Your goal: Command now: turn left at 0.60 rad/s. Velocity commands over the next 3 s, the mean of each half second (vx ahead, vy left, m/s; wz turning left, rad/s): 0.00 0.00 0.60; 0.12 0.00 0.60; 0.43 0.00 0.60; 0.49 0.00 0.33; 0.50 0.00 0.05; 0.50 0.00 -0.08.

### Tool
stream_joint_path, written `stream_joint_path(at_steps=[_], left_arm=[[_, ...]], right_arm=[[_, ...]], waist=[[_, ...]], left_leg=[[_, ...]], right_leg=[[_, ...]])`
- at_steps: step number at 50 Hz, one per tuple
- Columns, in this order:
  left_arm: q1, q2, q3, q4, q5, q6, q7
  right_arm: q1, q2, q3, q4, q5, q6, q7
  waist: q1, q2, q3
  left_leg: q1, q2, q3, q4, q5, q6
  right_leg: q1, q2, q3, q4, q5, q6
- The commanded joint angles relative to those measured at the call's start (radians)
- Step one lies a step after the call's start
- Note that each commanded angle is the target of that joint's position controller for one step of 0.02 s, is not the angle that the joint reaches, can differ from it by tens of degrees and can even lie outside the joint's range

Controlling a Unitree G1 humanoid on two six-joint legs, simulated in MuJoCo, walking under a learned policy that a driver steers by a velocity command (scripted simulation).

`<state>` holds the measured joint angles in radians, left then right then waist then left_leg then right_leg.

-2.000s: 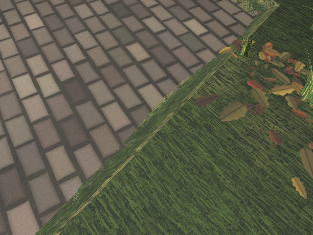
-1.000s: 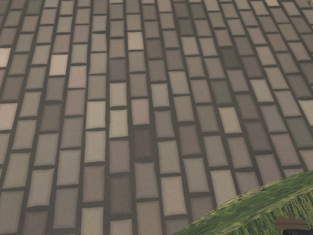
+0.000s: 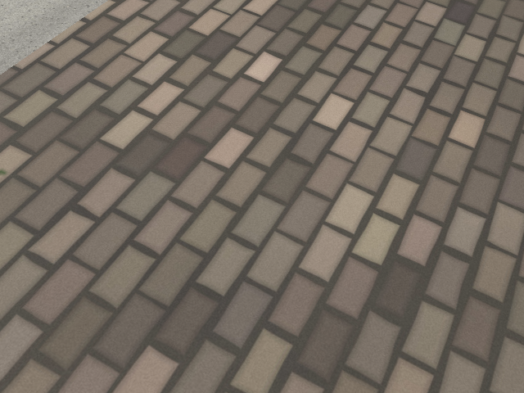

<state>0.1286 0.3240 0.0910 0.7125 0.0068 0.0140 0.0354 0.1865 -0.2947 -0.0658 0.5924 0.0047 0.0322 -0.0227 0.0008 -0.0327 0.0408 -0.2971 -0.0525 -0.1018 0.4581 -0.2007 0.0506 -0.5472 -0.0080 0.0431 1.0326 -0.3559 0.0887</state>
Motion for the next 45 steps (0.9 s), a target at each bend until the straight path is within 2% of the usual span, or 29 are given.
stream_joint_path(at_steps=[1, 4, 8, 10, 11, 12, 13, 14, 15, 16, 17, 18, 20, 22, 24, 26, 29, 31, 32, 33, 34, 35, 36, 37, 38, 39, 40, 42, 45], left_arm=[[-0.037, 0.052, 0.008, -0.078, -0.001, -0.017, -0.003], [-0.048, 0.057, 0.008, -0.086, -0.006, -0.025, -0.012], [-0.029, 0.065, 0.013, -0.092, -0.016, -0.041, -0.027], [0.022, 0.061, 0.017, -0.08, -0.015, -0.049, -0.035], [0.053, 0.079, 0.024, -0.07, -0.008, -0.051, -0.033], [0.076, 0.143, 0.038, -0.078, 0.009, -0.046, -0.026], [0.057, 0.208, 0.05, -0.07, 0.035, -0.037, -0.028], [0.023, 0.15, 0.036, -0.098, 0.035, -0.042, -0.024], [-0.026, 0.097, 0.02, -0.112, 0.027, -0.042, -0.016], [-0.065, 0.076, 0.013, -0.121, 0.016, -0.039, -0.011], [-0.074, 0.065, 0.008, -0.123, 0.002, -0.037, -0.005], [-0.066, 0.063, 0.003, -0.122, 0.0, -0.033, 0.001], [-0.025, 0.072, 0.005, -0.113, 0.009, -0.022, 0.008], [0.019, 0.094, 0.013, -0.102, 0.012, -0.013, 0.012], [0.019, 0.122, 0.024, -0.099, 0.007, -0.007, 0.008], [0.004, 0.148, 0.033, -0.098, 0.0, -0.003, -0.001], [0.004, 0.163, 0.039, -0.088, -0.019, -0.005, -0.012], [-0.015, 0.159, 0.038, -0.081, -0.04, -0.008, -0.014], [0.024, 0.128, 0.03, -0.062, -0.042, -0.011, -0.016], [0.063, 0.077, 0.016, -0.058, -0.013, -0.014, -0.021], [0.013, 0.027, -0.009, -0.127, 0.033, -0.017, -0.02], [-0.076, 0.082, 0.009, -0.136, 0.013, -0.019, -0.009], [-0.084, 0.103, 0.016, -0.135, -0.008, -0.015, -0.006], [-0.048, 0.11, 0.023, -0.114, -0.007, -0.015, -0.005], [-0.042, 0.122, 0.029, -0.107, -0.002, -0.018, -0.006], [-0.039, 0.118, 0.03, -0.105, -0.002, -0.022, -0.012], [-0.037, 0.11, 0.028, -0.105, -0.006, -0.03, -0.019], [-0.047, 0.101, 0.026, -0.101, -0.011, -0.049, -0.028], [-0.087, 0.077, 0.017, -0.102, -0.009, -0.074, -0.035]], right_arm=[[-0.025, -0.176, -0.052, -0.066, 0.001, -0.01, -0.012], [-0.031, -0.188, -0.056, -0.066, 0.001, -0.004, -0.007], [-0.05, -0.189, -0.057, -0.066, 0.01, 0.004, 0.002], [-0.081, -0.181, -0.054, -0.07, 0.023, 0.01, -0.001], [-0.077, -0.163, -0.049, -0.07, 0.028, 0.012, -0.006], [-0.031, -0.112, -0.036, -0.069, 0.017, 0.011, -0.006], [-0.017, -0.125, -0.044, -0.092, 0.026, 0.002, -0.007], [0.004, -0.211, -0.072, -0.068, 0.004, -0.006, -0.008], [0.014, -0.233, -0.086, -0.045, 0.014, -0.002, -0.005], [0.036, -0.207, -0.085, -0.017, 0.016, 0.011, -0.008], [0.041, -0.184, -0.08, -0.011, 0.013, 0.021, -0.009], [0.037, -0.152, -0.071, -0.012, 0.017, 0.026, -0.005], [-0.01, -0.12, -0.059, -0.036, 0.026, 0.025, -0.001], [-0.056, -0.105, -0.049, -0.06, 0.023, 0.022, 0.003], [-0.068, -0.089, -0.038, -0.073, 0.016, 0.02, 0.013], [-0.063, -0.085, -0.032, -0.078, 0.014, 0.02, 0.022], [-0.034, -0.104, -0.041, -0.078, 0.018, 0.027, 0.032], [0.024, -0.102, -0.048, -0.061, 0.018, 0.03, 0.039], [0.068, -0.122, -0.059, -0.045, 0.016, 0.029, 0.034], [0.113, -0.206, -0.085, -0.045, 0.018, 0.024, 0.021], [0.097, -0.317, -0.099, -0.079, -0.002, 0.012, 0.012], [0.125, -0.258, -0.085, -0.077, -0.032, -0.014, 0.023], [0.085, -0.228, -0.07, -0.062, -0.031, -0.03, 0.024], [0.06, -0.199, -0.066, -0.048, -0.003, -0.037, 0.019], [0.046, -0.169, -0.054, -0.044, 0.02, -0.037, 0.015], [0.039, -0.157, -0.044, -0.045, 0.022, -0.038, 0.01], [0.037, -0.153, -0.039, -0.048, 0.013, -0.04, 0.008], [0.048, -0.153, -0.036, -0.045, 0.0, -0.051, 0.002], [0.081, -0.169, -0.041, -0.022, 0.005, -0.063, -0.004]], waist=[[-0.009, 0.175, -0.135], [-0.018, 0.186, -0.121], [-0.015, 0.199, -0.129], [0.024, 0.192, -0.138], [0.035, 0.167, -0.147], [0.011, 0.003, -0.183], [-0.023, -0.272, -0.115], [-0.012, -0.188, -0.11], [-0.029, -0.121, -0.095], [-0.043, -0.086, -0.074], [-0.033, -0.085, -0.059], [-0.026, -0.088, -0.05], [0.007, -0.113, -0.052], [0.041, -0.131, -0.073], [0.049, -0.136, -0.095], [0.046, -0.147, -0.104], [0.033, -0.158, -0.108], [-0.011, -0.141, -0.112], [-0.025, -0.094, -0.122], [-0.022, 0.11, -0.138], [-0.005, 0.378, -0.131], [-0.091, 0.252, -0.194], [-0.059, 0.207, -0.148], [-0.033, 0.159, -0.136], [-0.029, 0.153, -0.116], [-0.024, 0.172, -0.097], [-0.019, 0.189, -0.083], [-0.021, 0.186, -0.065], [-0.039, 0.178, -0.045]], left_leg=[[0.158, 0.221, -0.261, -0.096, 0.243, 0.182], [0.111, 0.218, -0.328, -0.09, 0.173, 0.186], [0.117, 0.204, -0.42, -0.056, 0.23, 0.176], [0.1, 0.166, -0.426, -0.013, 0.244, 0.138], [0.044, 0.129, -0.402, 0.026, 0.165, 0.095], [-0.076, 0.046, -0.295, 0.199, -0.098, 0.032], [-0.286, -0.114, -0.084, 0.382, -0.427, -0.032], [-0.301, -0.034, -0.085, 0.623, -0.438, -0.08], [-0.294, -0.015, -0.076, 0.709, -0.366, -0.094], [-0.294, -0.007, -0.059, 0.752, -0.306, -0.114], [-0.323, -0.003, -0.05, 0.794, -0.25, -0.129], [-0.322, 0.001, -0.026, 0.802, -0.223, -0.141], [-0.339, 0.018, 0.027, 0.718, -0.186, -0.157], [-0.346, 0.049, 0.045, 0.615, -0.194, -0.168], [-0.284, 0.077, 0.07, 0.507, -0.212, -0.164], [-0.193, 0.085, 0.108, 0.409, -0.216, -0.149], [-0.107, 0.074, 0.146, 0.266, -0.181, -0.115], [0.01, 0.051, 0.177, 0.068, -0.044, -0.066], [0.128, 0.031, 0.16, -0.03, 0.05, -0.032], [0.308, 0.16, -0.046, -0.084, 0.333, 0.028], [0.36, 0.423, -0.424, -0.074, 0.595, 0.234], [0.299, 0.444, -0.438, -0.106, 0.513, 0.322], [0.261, 0.387, -0.346, -0.114, 0.42, 0.277], [0.254, 0.319, -0.295, -0.134, 0.165, 0.215], [0.244, 0.288, -0.294, -0.166, -0.055, 0.183], [0.211, 0.26, -0.298, -0.203, -0.203, 0.177], [0.194, 0.249, -0.313, -0.235, -0.288, 0.177], [0.197, 0.239, -0.317, -0.264, -0.292, 0.178], [0.2, 0.22, -0.299, -0.256, -0.223, 0.172]], right_leg=[[-0.02, 0.009, 0.03, -0.131, 0.017, 0.005], [0.052, 0.029, 0.039, -0.235, -0.014, -0.006], [0.142, 0.053, 0.045, -0.379, -0.026, -0.03], [0.254, 0.056, 0.03, -0.571, 0.09, -0.052], [0.357, 0.012, 0.042, -0.662, 0.208, -0.072], [0.488, -0.182, 0.203, -0.691, 0.31, -0.144], [0.469, -0.362, 0.443, -0.733, 0.489, -0.32], [0.42, -0.422, 0.46, -0.737, 0.488, -0.389], [0.387, -0.362, 0.355, -0.725, 0.448, -0.353], [0.374, -0.29, 0.258, -0.716, 0.392, -0.304], [0.387, -0.263, 0.208, -0.712, 0.385, -0.288], [0.382, -0.24, 0.154, -0.715, 0.41, -0.285], [0.43, -0.221, 0.092, -0.722, 0.42, -0.295], [0.506, -0.25, 0.084, -0.716, 0.45, -0.314], [0.514, -0.272, 0.057, -0.707, 0.473, -0.318], [0.474, -0.284, 0.023, -0.703, 0.503, -0.317], [0.462, -0.305, 0.001, -0.67, 0.51, -0.3], [0.426, -0.295, -0.04, -0.593, 0.469, -0.249], [0.358, -0.263, -0.086, -0.507, 0.39, -0.191], [0.166, -0.179, -0.182, -0.281, 0.15, -0.096], [-0.129, -0.029, -0.178, -0.02, -0.322, -0.012], [-0.137, -0.017, -0.014, 0.143, -0.344, -0.014], [-0.146, -0.035, 0.014, 0.181, -0.262, -0.031], [-0.155, -0.055, 0.022, 0.141, -0.158, -0.044], [-0.171, -0.065, 0.024, 0.095, -0.078, -0.049], [-0.156, -0.056, 0.018, 0.08, -0.004, -0.049], [-0.151, -0.044, 0.011, 0.062, 0.047, -0.048], [-0.146, -0.03, 0.01, -0.035, 0.11, -0.047], [-0.106, -0.008, 0.015, -0.228, 0.155, -0.037]])
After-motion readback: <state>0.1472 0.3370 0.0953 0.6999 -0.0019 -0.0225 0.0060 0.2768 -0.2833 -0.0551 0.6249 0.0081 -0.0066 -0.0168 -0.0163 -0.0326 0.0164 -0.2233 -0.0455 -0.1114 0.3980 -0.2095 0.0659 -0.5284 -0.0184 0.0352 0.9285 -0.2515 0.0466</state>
